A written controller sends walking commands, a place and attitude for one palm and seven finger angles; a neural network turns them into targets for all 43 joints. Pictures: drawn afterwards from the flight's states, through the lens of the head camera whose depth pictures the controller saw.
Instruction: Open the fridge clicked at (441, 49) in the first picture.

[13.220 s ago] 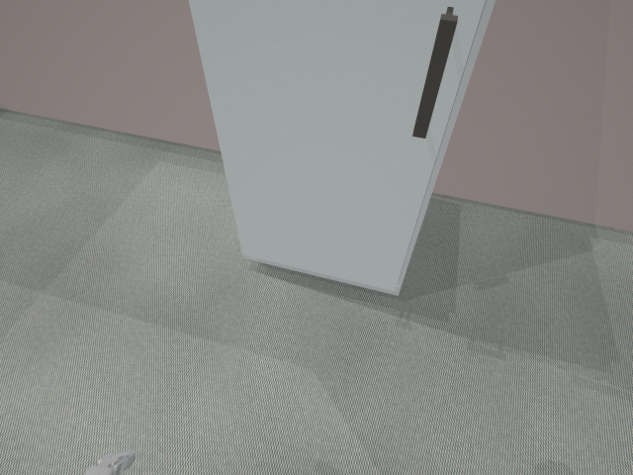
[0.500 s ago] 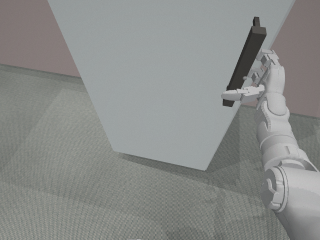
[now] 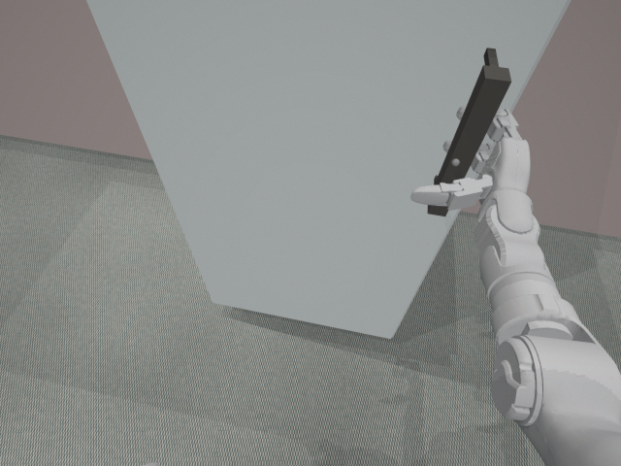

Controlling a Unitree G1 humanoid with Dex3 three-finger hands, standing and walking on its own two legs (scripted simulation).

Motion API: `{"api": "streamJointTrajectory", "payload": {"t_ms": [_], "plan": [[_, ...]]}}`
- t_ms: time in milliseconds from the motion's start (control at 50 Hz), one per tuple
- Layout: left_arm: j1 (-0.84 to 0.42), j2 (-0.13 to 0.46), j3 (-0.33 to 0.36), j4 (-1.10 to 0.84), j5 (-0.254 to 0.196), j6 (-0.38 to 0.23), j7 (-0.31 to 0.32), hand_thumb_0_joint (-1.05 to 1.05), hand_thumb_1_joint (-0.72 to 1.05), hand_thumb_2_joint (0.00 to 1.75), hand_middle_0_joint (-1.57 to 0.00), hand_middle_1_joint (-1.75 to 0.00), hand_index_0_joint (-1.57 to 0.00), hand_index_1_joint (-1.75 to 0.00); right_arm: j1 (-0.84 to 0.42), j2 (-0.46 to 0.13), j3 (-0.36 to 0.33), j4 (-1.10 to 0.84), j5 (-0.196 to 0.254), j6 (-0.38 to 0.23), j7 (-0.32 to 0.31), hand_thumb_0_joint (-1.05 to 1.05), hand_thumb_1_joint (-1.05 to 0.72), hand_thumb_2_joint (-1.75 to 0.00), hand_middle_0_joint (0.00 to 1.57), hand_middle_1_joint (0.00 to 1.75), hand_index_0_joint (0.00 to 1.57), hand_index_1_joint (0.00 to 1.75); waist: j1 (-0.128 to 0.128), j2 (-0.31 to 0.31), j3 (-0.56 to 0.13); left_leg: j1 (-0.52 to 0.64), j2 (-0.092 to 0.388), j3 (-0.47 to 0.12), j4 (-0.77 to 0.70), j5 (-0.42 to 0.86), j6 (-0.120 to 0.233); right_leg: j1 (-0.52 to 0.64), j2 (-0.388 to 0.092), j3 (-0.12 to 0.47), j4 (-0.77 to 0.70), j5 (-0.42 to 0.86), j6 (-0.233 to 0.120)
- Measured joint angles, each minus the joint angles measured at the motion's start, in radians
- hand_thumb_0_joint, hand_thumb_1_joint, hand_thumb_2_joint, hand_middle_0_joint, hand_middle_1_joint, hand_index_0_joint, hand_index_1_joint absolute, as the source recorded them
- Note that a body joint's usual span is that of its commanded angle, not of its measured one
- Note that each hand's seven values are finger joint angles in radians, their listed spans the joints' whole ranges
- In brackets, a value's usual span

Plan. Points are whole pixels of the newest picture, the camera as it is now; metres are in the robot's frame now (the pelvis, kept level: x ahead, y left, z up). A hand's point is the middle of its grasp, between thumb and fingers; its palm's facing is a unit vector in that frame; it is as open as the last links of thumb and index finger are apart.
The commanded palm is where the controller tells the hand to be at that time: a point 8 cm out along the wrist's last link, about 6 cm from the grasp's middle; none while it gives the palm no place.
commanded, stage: slide the fingers in behind the handle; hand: right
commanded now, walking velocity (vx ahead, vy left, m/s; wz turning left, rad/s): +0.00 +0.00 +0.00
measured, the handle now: (460, 141) +0.53 -0.11 +0.14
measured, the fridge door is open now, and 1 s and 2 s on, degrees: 0 0 0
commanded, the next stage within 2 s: grip the handle and tug to test in 0.36 s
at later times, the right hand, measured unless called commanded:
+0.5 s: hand (458, 166) +0.48 -0.10 +0.14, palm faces +0.04 +1.00 +0.02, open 14.0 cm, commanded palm +0.45 -0.16 +0.14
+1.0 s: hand (464, 166) +0.48 -0.11 +0.14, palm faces +0.04 +1.00 +0.03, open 7.8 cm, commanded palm +0.45 -0.16 +0.14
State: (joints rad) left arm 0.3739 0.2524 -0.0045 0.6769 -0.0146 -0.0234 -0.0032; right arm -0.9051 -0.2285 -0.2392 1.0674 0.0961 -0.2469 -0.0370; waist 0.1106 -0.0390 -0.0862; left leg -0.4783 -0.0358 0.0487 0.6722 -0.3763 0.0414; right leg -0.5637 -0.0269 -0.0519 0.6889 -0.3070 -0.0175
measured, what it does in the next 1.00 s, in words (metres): stands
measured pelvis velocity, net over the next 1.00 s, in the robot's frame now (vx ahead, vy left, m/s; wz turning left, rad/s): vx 0.00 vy -0.01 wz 0.01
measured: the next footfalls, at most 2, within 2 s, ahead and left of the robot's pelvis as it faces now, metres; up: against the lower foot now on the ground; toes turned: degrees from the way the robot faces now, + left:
none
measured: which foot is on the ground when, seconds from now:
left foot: down 0.00-1.00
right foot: down 0.00-1.00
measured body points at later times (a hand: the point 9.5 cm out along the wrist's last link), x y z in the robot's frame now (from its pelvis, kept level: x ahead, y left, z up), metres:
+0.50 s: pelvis +0.00 +0.00 +0.00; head +0.04 +0.01 +0.45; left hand +0.03 +0.26 -0.12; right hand +0.47 -0.16 +0.14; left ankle -0.03 +0.09 -0.72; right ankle +0.02 -0.11 -0.72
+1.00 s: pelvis +0.00 -0.01 +0.00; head +0.04 -0.01 +0.45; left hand +0.02 +0.25 -0.13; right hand +0.47 -0.17 +0.14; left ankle -0.03 +0.09 -0.72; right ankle +0.02 -0.11 -0.72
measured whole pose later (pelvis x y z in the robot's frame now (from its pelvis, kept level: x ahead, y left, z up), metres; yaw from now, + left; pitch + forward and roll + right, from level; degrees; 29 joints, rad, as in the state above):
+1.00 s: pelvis +0.00 -0.01 +0.00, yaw +0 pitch +10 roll +1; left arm 0.40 0.25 0.00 0.70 -0.02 -0.02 0.00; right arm -0.88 -0.23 -0.23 1.04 0.11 -0.25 -0.03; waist 0.11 -0.04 -0.09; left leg -0.47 -0.03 0.04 0.67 -0.37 0.03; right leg -0.56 -0.02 -0.06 0.69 -0.31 -0.03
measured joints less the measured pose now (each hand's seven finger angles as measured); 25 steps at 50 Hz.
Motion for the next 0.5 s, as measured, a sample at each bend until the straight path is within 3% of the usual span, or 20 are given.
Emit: {"api": "streamJointTrajectory", "payload": {"t_ms": [500], "plan": [[0.013,0.007,0.004,0.02,-0.006,0.004,0.006,0.01,0.9,0.9,-0.2,-0.3,-0.2,-0.3,0.008,-0.002,0.013,0.004,0.014,-0.009,0.014,-0.01,0.5,-0.3,0.3,1.2,0.29,1.2,-0.001,0.0,0.006,0.015,0.001,0.003,-0.013,0.01,-0.001,0.013,0.002,0.004,-0.011,0.01,-0.001]]}}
